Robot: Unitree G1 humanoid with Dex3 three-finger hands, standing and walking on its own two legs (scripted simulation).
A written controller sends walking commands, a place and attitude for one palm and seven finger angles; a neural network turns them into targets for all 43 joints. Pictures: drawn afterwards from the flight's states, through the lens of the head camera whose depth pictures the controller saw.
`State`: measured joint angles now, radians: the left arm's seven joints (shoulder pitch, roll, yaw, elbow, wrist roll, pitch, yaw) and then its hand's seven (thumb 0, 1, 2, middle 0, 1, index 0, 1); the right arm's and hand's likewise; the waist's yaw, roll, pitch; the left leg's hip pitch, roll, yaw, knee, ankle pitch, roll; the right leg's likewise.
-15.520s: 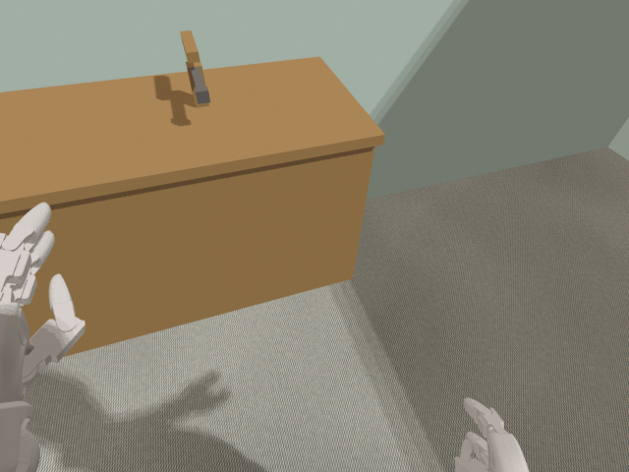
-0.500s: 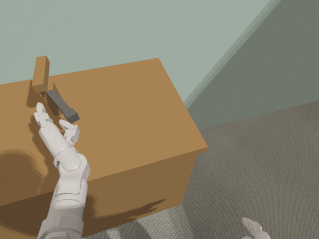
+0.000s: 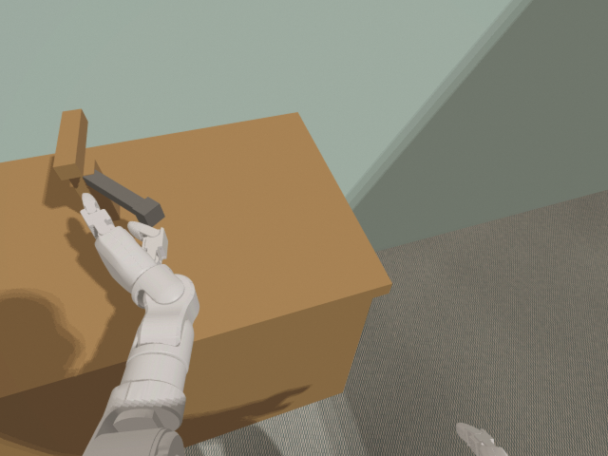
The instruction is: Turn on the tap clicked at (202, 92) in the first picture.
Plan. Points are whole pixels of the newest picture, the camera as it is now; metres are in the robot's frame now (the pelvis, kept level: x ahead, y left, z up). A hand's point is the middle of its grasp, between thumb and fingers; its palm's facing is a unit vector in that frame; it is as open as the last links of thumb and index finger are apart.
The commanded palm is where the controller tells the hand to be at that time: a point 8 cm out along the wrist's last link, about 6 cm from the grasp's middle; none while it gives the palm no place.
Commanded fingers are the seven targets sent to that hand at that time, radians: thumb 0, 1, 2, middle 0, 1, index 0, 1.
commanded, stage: push the lever round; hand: left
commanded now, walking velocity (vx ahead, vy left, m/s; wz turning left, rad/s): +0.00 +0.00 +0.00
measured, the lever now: (149, 212) +0.42 +0.24 +0.08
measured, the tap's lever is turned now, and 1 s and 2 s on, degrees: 38 59 85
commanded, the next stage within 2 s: lift the hand up off the lever in 1.22 s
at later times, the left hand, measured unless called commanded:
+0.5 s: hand (180, 217) +0.43 +0.20 +0.07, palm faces +0.82 -0.57 -0.10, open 7.7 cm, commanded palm +0.38 +0.21 +0.07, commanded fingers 0.00 0.90 0.90 -0.15 -0.15 -0.15 -0.15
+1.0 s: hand (188, 208) +0.45 +0.19 +0.07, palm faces +0.84 -0.53 -0.11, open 7.9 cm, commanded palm +0.40 +0.20 +0.07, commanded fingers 0.00 0.90 0.90 -0.15 -0.15 -0.15 -0.15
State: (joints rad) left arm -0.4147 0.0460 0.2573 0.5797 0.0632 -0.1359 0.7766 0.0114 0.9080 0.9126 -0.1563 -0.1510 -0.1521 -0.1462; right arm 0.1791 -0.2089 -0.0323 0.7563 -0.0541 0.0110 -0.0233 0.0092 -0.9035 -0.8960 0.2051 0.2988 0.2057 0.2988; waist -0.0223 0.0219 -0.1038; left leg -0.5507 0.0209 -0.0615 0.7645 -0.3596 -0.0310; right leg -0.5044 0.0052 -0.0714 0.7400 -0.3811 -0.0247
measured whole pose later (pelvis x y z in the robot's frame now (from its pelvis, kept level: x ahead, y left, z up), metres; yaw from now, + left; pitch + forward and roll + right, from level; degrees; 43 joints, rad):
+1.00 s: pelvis +0.00 -0.01 -0.01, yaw +0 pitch +13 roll -1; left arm -0.72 0.04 0.41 0.89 0.15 -0.14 0.96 0.04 0.92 0.91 -0.16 -0.15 -0.12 -0.13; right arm 0.24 -0.20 -0.06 0.81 -0.13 -0.01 0.06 0.01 -0.91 -0.90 0.20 0.30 0.20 0.30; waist -0.07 0.03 -0.15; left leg -0.68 0.03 -0.07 0.83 -0.38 -0.04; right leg -0.63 0.01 -0.08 0.81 -0.41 -0.03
